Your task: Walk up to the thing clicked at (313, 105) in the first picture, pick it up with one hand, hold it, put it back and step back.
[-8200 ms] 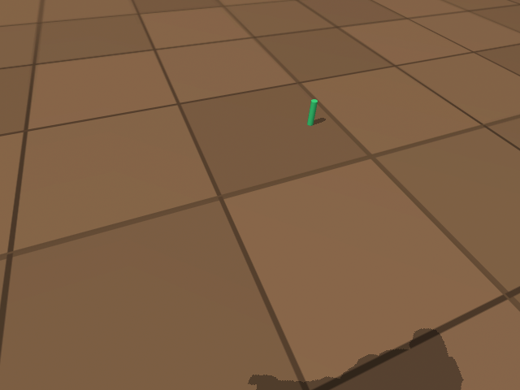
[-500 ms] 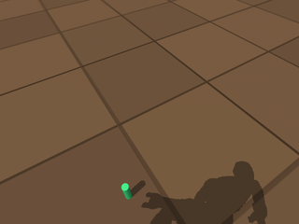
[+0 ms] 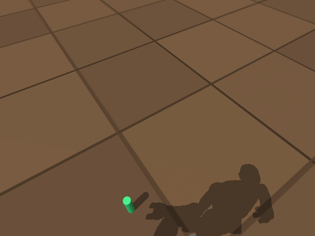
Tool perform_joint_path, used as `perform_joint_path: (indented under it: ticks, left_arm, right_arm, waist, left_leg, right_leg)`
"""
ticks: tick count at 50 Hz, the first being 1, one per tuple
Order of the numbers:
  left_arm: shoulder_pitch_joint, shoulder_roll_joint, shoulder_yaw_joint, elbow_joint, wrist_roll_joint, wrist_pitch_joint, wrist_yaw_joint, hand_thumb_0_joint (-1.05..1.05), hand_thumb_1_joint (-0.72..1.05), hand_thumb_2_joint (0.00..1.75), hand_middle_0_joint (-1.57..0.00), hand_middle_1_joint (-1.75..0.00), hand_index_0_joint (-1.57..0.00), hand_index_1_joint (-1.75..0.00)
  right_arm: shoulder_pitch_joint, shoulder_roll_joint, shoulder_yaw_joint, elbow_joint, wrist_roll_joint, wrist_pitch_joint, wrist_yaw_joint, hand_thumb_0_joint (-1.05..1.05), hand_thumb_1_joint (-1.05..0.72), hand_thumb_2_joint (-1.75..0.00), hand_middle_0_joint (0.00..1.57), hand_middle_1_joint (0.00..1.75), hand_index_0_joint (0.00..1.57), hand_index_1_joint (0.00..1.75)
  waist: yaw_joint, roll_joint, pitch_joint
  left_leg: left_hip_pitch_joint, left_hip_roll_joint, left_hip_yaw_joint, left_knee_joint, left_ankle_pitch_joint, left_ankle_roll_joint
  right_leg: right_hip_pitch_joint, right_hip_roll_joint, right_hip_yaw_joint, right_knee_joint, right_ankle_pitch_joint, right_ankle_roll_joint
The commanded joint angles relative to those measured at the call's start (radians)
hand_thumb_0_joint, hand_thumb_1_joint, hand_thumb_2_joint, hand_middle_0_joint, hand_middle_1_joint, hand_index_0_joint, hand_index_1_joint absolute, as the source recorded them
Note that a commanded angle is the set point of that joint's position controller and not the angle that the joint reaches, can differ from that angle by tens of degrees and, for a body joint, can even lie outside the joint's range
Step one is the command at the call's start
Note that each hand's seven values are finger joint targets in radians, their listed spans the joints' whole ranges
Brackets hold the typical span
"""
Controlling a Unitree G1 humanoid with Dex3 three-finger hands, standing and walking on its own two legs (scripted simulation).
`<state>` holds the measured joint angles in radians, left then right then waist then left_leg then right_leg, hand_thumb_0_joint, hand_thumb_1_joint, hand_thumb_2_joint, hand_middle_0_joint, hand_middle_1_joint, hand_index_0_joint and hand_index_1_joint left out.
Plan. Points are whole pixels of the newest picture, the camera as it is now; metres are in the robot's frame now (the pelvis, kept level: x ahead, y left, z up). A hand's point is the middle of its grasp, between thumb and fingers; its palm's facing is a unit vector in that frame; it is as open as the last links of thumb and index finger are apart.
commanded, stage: walk up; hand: left
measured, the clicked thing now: (129, 205) +0.38 +0.18 -0.67
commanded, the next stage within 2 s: stand in 0.44 s
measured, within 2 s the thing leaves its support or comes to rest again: neither
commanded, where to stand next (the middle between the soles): +0.04 +0.02 m, yaw -4 degrees
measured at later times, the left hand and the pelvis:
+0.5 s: hand out of the picture +0.07 +0.29 -0.15, palm faces -0.08 -0.93 -0.37, open 7.4 cm; pelvis -0.01 +0.03 +0.00, yaw -3 degrees
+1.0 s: hand out of the picture +0.07 +0.29 -0.13, palm faces -0.05 -0.94 -0.35, open 7.4 cm; pelvis -0.02 +0.04 +0.02, yaw -2 degrees
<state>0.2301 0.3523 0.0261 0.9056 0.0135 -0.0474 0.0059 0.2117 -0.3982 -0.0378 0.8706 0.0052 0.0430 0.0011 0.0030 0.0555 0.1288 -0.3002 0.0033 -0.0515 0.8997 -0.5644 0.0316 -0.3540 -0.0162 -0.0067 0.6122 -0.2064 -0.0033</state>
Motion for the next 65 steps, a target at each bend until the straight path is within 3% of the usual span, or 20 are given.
perform_joint_path:
  ticks: [1,4,8,9,10,11,12,15,18,20,21,22,23,25,26,27,32,46,56,65]
  left_arm:
    - [-0.027,0.309,0.073,-0.064,0.007,-0.018,0.029,0.00,0.90,0.90,-0.20,-0.30,-0.20,-0.30]
    - [-0.062,0.319,0.076,-0.076,0.013,-0.003,0.027,0.00,0.90,0.90,-0.20,-0.30,-0.20,-0.30]
    - [-0.121,0.271,0.060,-0.083,-0.011,0.033,0.017,0.00,0.90,0.90,-0.20,-0.30,-0.20,-0.30]
    - [-0.104,0.238,0.053,-0.081,-0.018,0.040,0.016,0.00,0.90,0.90,-0.20,-0.30,-0.20,-0.30]
    - [-0.092,0.202,0.044,-0.080,-0.023,0.044,0.017,0.00,0.90,0.90,-0.20,-0.30,-0.20,-0.30]
    - [-0.099,0.249,0.065,-0.051,-0.020,0.050,0.026,0.00,0.90,0.90,-0.20,-0.30,-0.20,-0.30]
    - [-0.083,0.262,0.072,-0.038,-0.017,0.047,0.025,0.00,0.90,0.90,-0.20,-0.30,-0.20,-0.30]
    - [-0.049,0.235,0.069,-0.012,-0.024,0.043,0.012,0.00,0.90,0.90,-0.20,-0.30,-0.20,-0.30]
    - [-0.056,0.205,0.060,-0.005,-0.016,0.030,-0.001,0.00,0.90,0.90,-0.20,-0.30,-0.20,-0.30]
    - [-0.014,0.200,0.058,0.020,-0.004,0.015,0.007,0.00,0.90,0.90,-0.20,-0.30,-0.20,-0.30]
    - [0.002,0.254,0.067,0.032,0.009,0.005,0.014,0.00,0.90,0.90,-0.20,-0.30,-0.20,-0.30]
    - [-0.046,0.326,0.065,0.013,0.013,-0.013,0.017,0.00,0.90,0.90,-0.20,-0.30,-0.20,-0.30]
    - [-0.103,0.352,0.068,0.030,0.005,-0.012,0.017,0.00,0.90,0.90,-0.20,-0.30,-0.20,-0.30]
    - [-0.200,0.272,0.048,0.038,-0.002,-0.001,0.003,0.00,0.90,0.90,-0.20,-0.30,-0.20,-0.30]
    - [-0.202,0.238,0.037,0.034,-0.012,0.004,0.003,0.00,0.90,0.90,-0.20,-0.30,-0.20,-0.30]
    - [-0.161,0.216,0.027,0.043,-0.024,0.005,0.004,0.00,0.90,0.90,-0.20,-0.30,-0.20,-0.30]
    - [-0.189,0.228,0.018,0.115,-0.013,0.009,-0.004,0.00,0.90,0.90,-0.20,-0.30,-0.20,-0.30]
    - [-0.200,0.214,0.016,0.179,-0.008,0.009,-0.010,0.00,0.90,0.90,-0.20,-0.30,-0.20,-0.30]
    - [-0.199,0.218,0.015,0.184,-0.009,0.006,-0.006,0.00,0.90,0.90,-0.20,-0.30,-0.20,-0.30]
    - [-0.174,0.231,0.013,0.192,-0.007,0.012,-0.003,0.00,0.90,0.90,-0.20,-0.30,-0.20,-0.30]
  right_arm:
    - [0.082,-0.181,-0.052,-0.020,-0.004,-0.009,-0.002,0.00,-0.90,-0.90,0.20,0.30,0.20,0.30]
    - [0.076,-0.173,-0.052,-0.001,-0.011,-0.010,0.000,0.00,-0.90,-0.90,0.20,0.30,0.20,0.30]
    - [0.103,-0.188,-0.068,0.042,-0.030,-0.029,-0.004,0.00,-0.90,-0.90,0.20,0.30,0.20,0.30]
    - [0.075,-0.234,-0.077,0.033,-0.041,-0.036,-0.008,0.00,-0.90,-0.90,0.20,0.30,0.20,0.30]
    - [-0.015,-0.287,-0.083,0.005,-0.033,-0.043,-0.008,0.00,-0.90,-0.90,0.20,0.30,0.20,0.30]
    - [-0.066,-0.327,-0.090,-0.004,-0.027,-0.045,-0.004,0.00,-0.90,-0.90,0.20,0.30,0.20,0.30]
    - [-0.107,-0.311,-0.086,-0.008,-0.031,-0.048,-0.004,0.00,-0.90,-0.90,0.20,0.30,0.20,0.30]
    - [-0.121,-0.235,-0.062,-0.013,-0.039,-0.066,-0.016,0.00,-0.90,-0.90,0.20,0.30,0.20,0.30]
    - [-0.101,-0.243,-0.058,0.009,-0.031,-0.074,-0.012,0.00,-0.90,-0.90,0.20,0.30,0.20,0.30]
    - [-0.078,-0.218,-0.045,0.011,-0.023,-0.067,-0.010,0.00,-0.90,-0.90,0.20,0.30,0.20,0.30]
    - [-0.046,-0.186,-0.036,0.012,-0.013,-0.067,-0.014,0.00,-0.90,-0.90,0.20,0.30,0.20,0.30]
    - [-0.038,-0.096,-0.021,0.002,0.002,-0.065,-0.017,0.00,-0.90,-0.90,0.20,0.30,0.20,0.30]
    - [-0.083,-0.119,-0.019,0.012,0.004,-0.061,-0.026,0.00,-0.90,-0.90,0.20,0.30,0.20,0.30]
    - [-0.050,-0.174,-0.029,0.076,0.000,-0.075,-0.019,0.00,-0.90,-0.90,0.20,0.30,0.20,0.30]
    - [-0.059,-0.210,-0.039,0.094,-0.003,-0.080,-0.011,0.00,-0.90,-0.90,0.20,0.30,0.20,0.30]
    - [-0.112,-0.223,-0.039,0.088,-0.010,-0.084,-0.007,0.00,-0.90,-0.90,0.20,0.30,0.20,0.30]
    - [-0.125,-0.176,-0.011,0.128,-0.005,-0.076,-0.008,0.00,-0.90,-0.90,0.20,0.30,0.20,0.30]
    - [-0.190,-0.173,-0.011,0.195,-0.014,-0.084,0.001,0.00,-0.90,-0.90,0.20,0.30,0.20,0.30]
    - [-0.182,-0.177,-0.010,0.217,-0.015,-0.086,0.001,0.00,-0.90,-0.90,0.20,0.30,0.20,0.30]
    - [-0.158,-0.166,-0.001,0.231,-0.013,-0.074,0.001,0.00,-0.90,-0.90,0.20,0.30,0.20,0.30]
  waist:
    - [-0.015,-0.218,-0.150]
    - [-0.007,-0.272,-0.160]
    - [-0.039,-0.242,-0.157]
    - [-0.028,-0.119,-0.138]
    - [-0.003,0.036,-0.107]
    - [-0.015,0.122,-0.085]
    - [0.004,0.113,-0.060]
    - [0.028,0.077,-0.081]
    - [0.019,0.110,-0.154]
    - [0.029,0.092,-0.205]
    - [0.023,-0.006,-0.231]
    - [-0.018,-0.167,-0.240]
    - [-0.014,-0.139,-0.230]
    - [-0.057,-0.092,-0.163]
    - [-0.039,-0.016,-0.182]
    - [0.002,0.002,-0.220]
    - [-0.026,-0.060,-0.149]
    - [0.000,-0.042,-0.102]
    - [-0.008,-0.045,-0.170]
    - [-0.012,-0.049,-0.126]
  left_leg:
    - [-0.070,0.038,-0.020,0.011,0.024,0.002]
    - [-0.008,0.020,0.041,-0.112,0.093,-0.013]
    - [0.108,0.003,0.054,-0.323,0.281,-0.001]
    - [0.075,0.095,-0.093,-0.430,0.239,0.024]
    - [0.011,0.253,-0.322,-0.556,0.174,0.100]
    - [-0.139,0.350,-0.401,-0.600,0.154,0.201]
    - [-0.194,0.369,-0.407,-0.590,0.199,0.242]
    - [-0.053,0.249,-0.176,-0.450,0.531,0.178]
    - [0.079,0.208,-0.122,-0.359,0.558,0.127]
    - [0.103,0.175,-0.059,-0.259,0.626,0.082]
    - [0.015,0.136,-0.046,-0.181,0.559,0.043]
    - [-0.094,0.055,-0.026,-0.107,0.352,-0.013]
    - [-0.022,0.050,-0.004,-0.212,0.101,-0.005]
    - [0.149,0.080,-0.025,-0.406,0.356,0.006]
    - [0.152,0.128,-0.083,-0.450,0.532,0.020]
    - [0.160,0.151,-0.104,-0.453,0.593,0.033]
    - [0.154,0.118,-0.060,-0.515,0.492,-0.002]
    - [0.112,0.120,-0.084,-0.656,0.275,-0.016]
    - [0.173,0.124,-0.064,-0.628,0.445,-0.013]
    - [0.148,0.116,-0.065,-0.637,0.356,-0.017]
  right_leg:
    - [0.103,-0.241,0.285,-0.225,0.040,-0.171]
    - [0.040,-0.214,0.229,-0.174,0.126,-0.176]
    - [-0.082,-0.162,0.183,-0.047,0.048,-0.109]
    - [-0.119,-0.093,0.164,0.041,-0.023,-0.075]
    - [-0.157,0.023,0.092,0.152,-0.208,-0.038]
    - [-0.052,0.045,0.069,0.333,-0.349,-0.029]
    - [-0.013,0.029,0.089,0.391,-0.351,-0.025]
    - [-0.063,0.040,0.092,0.367,-0.290,-0.039]
    - [0.036,0.014,0.010,0.025,-0.234,-0.030]
    - [0.184,0.007,0.044,-0.228,-0.031,-0.048]
    - [0.285,-0.064,0.200,-0.209,0.136,-0.079]
    - [0.353,-0.275,0.429,-0.227,0.423,-0.114]
    - [0.213,-0.308,0.407,-0.184,0.459,-0.202]
    - [0.071,-0.172,0.247,-0.177,0.188,-0.099]
    - [0.151,-0.085,0.130,-0.129,0.188,-0.044]
    - [0.193,-0.059,0.101,-0.136,0.172,-0.023]
    - [0.206,-0.092,0.137,-0.227,0.156,-0.033]
    - [0.198,-0.091,0.116,-0.338,-0.048,-0.012]
    - [0.232,-0.106,0.113,-0.333,0.074,-0.012]
    - [0.195,-0.103,0.115,-0.353,-0.008,-0.013]
